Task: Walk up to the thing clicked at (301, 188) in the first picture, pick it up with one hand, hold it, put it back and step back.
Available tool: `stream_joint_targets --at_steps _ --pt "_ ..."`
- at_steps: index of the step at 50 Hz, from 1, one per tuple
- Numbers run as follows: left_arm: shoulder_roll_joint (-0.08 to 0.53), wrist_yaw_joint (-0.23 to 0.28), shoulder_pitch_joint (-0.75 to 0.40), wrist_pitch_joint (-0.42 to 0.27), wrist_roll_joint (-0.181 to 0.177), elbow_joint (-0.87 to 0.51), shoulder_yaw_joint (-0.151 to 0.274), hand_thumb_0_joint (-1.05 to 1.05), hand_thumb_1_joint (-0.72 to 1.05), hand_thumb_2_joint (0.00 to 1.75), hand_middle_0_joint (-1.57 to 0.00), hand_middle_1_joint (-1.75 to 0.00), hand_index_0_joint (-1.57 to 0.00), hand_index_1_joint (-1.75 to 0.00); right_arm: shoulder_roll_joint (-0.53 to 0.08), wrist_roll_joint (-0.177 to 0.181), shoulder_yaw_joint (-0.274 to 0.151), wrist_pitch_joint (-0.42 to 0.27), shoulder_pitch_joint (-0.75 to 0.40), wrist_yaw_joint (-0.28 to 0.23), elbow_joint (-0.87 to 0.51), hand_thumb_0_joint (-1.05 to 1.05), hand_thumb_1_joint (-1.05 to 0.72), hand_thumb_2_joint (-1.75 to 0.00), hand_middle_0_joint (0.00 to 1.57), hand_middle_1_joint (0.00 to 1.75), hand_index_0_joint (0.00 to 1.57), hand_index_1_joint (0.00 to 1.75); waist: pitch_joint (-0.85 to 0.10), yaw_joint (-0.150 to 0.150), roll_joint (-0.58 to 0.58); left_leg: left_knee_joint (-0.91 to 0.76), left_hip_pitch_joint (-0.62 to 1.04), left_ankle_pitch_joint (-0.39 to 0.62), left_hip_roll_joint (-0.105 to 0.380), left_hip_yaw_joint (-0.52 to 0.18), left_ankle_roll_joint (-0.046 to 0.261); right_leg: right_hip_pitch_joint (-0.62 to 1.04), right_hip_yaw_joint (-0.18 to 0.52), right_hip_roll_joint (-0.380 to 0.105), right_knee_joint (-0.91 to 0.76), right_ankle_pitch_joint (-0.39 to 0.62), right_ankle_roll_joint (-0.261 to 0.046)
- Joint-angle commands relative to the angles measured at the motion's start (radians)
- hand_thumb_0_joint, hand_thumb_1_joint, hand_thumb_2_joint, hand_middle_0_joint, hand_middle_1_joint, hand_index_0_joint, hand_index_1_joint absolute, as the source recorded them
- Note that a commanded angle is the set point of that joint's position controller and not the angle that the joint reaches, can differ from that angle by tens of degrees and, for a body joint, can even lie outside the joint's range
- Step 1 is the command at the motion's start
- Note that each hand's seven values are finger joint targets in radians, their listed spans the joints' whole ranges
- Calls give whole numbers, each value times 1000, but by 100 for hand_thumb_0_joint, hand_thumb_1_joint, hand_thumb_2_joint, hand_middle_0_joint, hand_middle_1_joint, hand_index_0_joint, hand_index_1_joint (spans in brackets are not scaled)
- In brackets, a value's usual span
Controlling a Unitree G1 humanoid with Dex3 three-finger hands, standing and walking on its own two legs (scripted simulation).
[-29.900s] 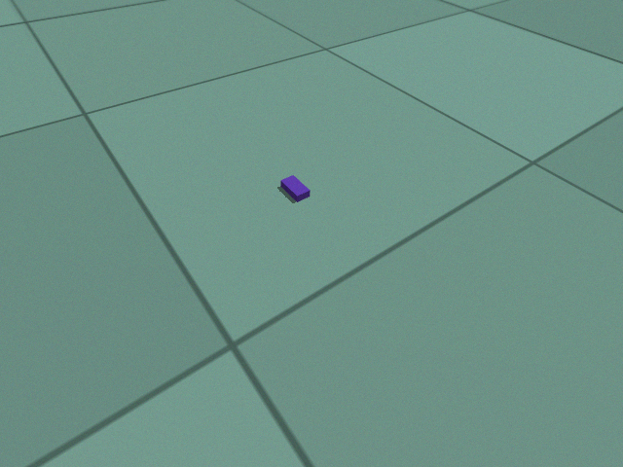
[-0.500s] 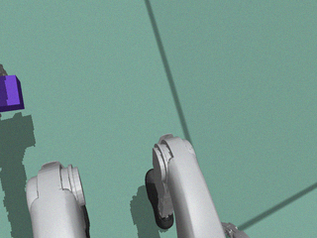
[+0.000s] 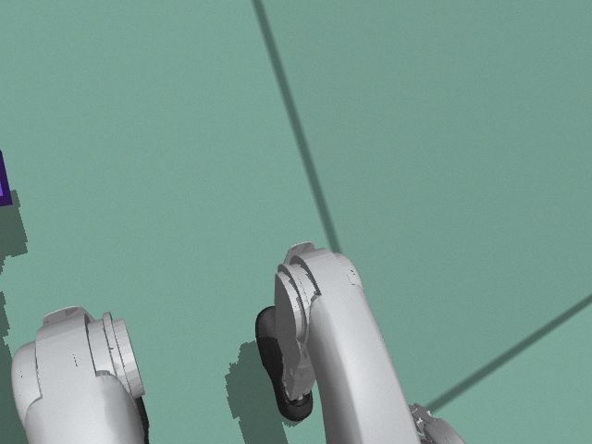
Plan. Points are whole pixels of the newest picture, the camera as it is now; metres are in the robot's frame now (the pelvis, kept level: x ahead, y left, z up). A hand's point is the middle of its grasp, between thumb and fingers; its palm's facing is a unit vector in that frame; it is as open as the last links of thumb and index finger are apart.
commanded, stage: rest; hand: left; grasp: from above
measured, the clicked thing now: out of the picture +0.49 +0.32 -0.23
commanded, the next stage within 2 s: open in 1.20 s
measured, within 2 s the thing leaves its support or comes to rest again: rests again in 1.02 s
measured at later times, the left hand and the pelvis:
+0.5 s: hand out of the picture +0.48 +0.30 -0.24, palm faces -0.47 -0.12 -0.87, open 10.3 cm; pelvis +0.00 +0.01 -0.01, yaw -3 degrees
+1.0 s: hand out of the picture +0.48 +0.30 -0.26, palm faces -0.45 -0.12 -0.88, open 10.3 cm; pelvis +0.00 +0.01 -0.01, yaw -5 degrees
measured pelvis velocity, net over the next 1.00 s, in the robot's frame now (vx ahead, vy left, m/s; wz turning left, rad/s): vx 0.00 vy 0.01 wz -0.08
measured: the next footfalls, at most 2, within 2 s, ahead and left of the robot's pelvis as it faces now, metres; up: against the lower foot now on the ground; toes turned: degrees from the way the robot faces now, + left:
none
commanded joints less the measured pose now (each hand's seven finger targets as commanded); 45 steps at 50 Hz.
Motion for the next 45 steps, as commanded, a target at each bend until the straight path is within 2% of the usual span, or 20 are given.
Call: stream_joint_targets --at_steps 1,3,4,7,10,15,17,19,23,27,28,29,31,32,33,34,37,40,42,45 --pt "236 65 -327 6 -8 -103 6 0 65 67 -98 -62 -100 -60 -305 -9 -75 -15 227 -4 12 0 -89 -89 20 30 20 30 -649 -41 458 -245 543 234 11 118 30 329 -153 32 -181 238 -96" --pt "251 73 -336 11 -14 -108 8 0 64 63 -98 -60 -100 -57 -307 -10 -66 -21 221 -2 15 0 -89 -89 20 30 20 30 -651 -35 466 -240 542 231 12 119 31 338 -151 35 -180 243 -95" --pt "274 80 -321 11 -21 -113 28 0 66 64 -98 -61 -101 -58 -318 -13 -70 -24 221 -3 8 0 -89 -89 20 30 20 30 -664 -26 462 -244 546 233 12 114 29 343 -157 35 -183 239 -95" --pt "267 79 -308 18 -15 -101 11 0 67 66 -100 -62 -102 -59 -319 -19 -59 -37 222 6 10 0 -89 -89 20 30 20 30 -668 -41 475 -229 565 251 17 110 27 355 -161 41 -173 255 -95" --pt "304 91 -304 20 -29 -132 33 0 67 66 -100 -62 -102 -59 -317 -18 -49 -39 222 10 4 0 -89 -89 20 30 20 30 -716 -30 491 -229 571 295 21 105 28 418 -161 44 -166 297 -89" --pt "286 100 -300 22 -27 -90 20 0 68 65 -101 -59 -103 -56 -331 -26 -36 -47 213 18 9 0 -89 -89 20 30 20 30 -645 -60 495 -223 566 292 23 94 22 372 -176 48 -158 292 -94" --pt "301 106 -289 22 -27 -89 21 0 67 66 -101 -58 -103 -56 -336 -26 -30 -48 198 19 5 0 -89 -89 20 30 20 30 -643 -49 506 -225 572 297 22 89 20 365 -177 49 -153 294 -97" --pt "299 112 -298 21 -27 -73 13 0 68 64 -100 -61 -103 -58 -341 -27 -25 -51 192 24 3 0 -90 -89 20 30 20 30 -611 -59 518 -227 565 276 24 87 20 350 -180 50 -152 279 -98" --pt "355 121 -282 15 -12 -54 62 0 68 67 -101 -60 -103 -58 -366 -41 -23 -62 197 29 -4 0 -89 -90 20 30 20 30 -594 -74 499 -204 568 295 29 83 20 366 -186 51 -151 292 -94" --pt "348 126 -283 10 -12 -42 62 0 70 70 -102 -64 -104 -61 -366 -54 -12 -66 195 37 -7 0 -90 -90 20 30 20 30 -586 -90 487 -200 552 286 30 76 24 385 -193 54 -155 297 -88" --pt "341 122 -289 8 -13 -19 55 0 71 68 -102 -64 -104 -61 -367 -56 -1 -71 189 41 -14 0 -90 -90 20 30 20 30 -555 -105 474 -182 533 272 30 77 26 369 -195 51 -152 287 -87" --pt "363 124 -286 2 -15 -41 67 0 72 69 -102 -65 -105 -62 -379 -58 -8 -69 191 38 -16 0 -89 -90 20 30 20 30 -571 -97 482 -202 543 267 30 69 24 376 -200 53 -158 279 -88" --pt "352 125 -303 -5 -18 -38 40 0 71 67 -102 -64 -105 -61 -375 -56 -6 -73 170 39 -21 0 -90 -90 20 30 20 30 -556 -94 506 -213 532 222 32 63 21 358 -201 56 -158 242 -92" --pt "368 125 -291 -5 -8 -22 50 0 71 68 -102 -66 -104 -63 -373 -61 3 -75 173 41 -17 0 -90 -90 20 30 20 30 -542 -99 492 -203 532 215 34 62 22 355 -206 55 -156 239 -90" --pt "342 121 -293 -7 -7 -46 27 0 71 68 -102 -64 -104 -62 -384 -63 -1 -76 165 42 -33 0 -90 -90 20 30 20 30 -562 -98 497 -210 554 233 32 61 19 361 -206 55 -154 251 -88" --pt "375 125 -289 -10 -5 -37 46 0 71 68 -102 -64 -104 -62 -373 -62 7 -75 172 45 -18 0 -90 -90 20 30 20 30 -558 -97 509 -205 563 230 36 57 18 352 -209 57 -145 250 -88" --pt "356 126 -289 -17 -4 -36 27 0 72 69 -102 -66 -105 -63 -380 -67 12 -84 167 50 -17 0 -90 -90 20 30 20 30 -550 -109 517 -186 575 267 38 55 15 361 -211 55 -137 281 -84" --pt "399 148 -291 -19 -5 -43 49 0 71 69 -103 -62 -104 -60 -384 -66 16 -82 162 52 -19 0 -90 -90 20 30 20 30 -564 -91 525 -198 577 282 40 47 12 369 -213 60 -137 290 -88" --pt "384 154 -291 -18 0 -32 38 0 70 66 -100 -63 -103 -60 -390 -74 16 -90 164 57 -20 0 -90 -90 20 30 20 30 -547 -107 531 -193 572 278 41 50 14 367 -216 63 -139 291 -85" --pt "377 169 -291 -14 1 -12 22 0 68 65 -100 -60 -102 -58 -394 -69 22 -96 146 59 -22 0 -90 -90 20 30 20 30 -525 -104 526 -194 551 261 40 46 13 354 -217 61 -134 284 -84"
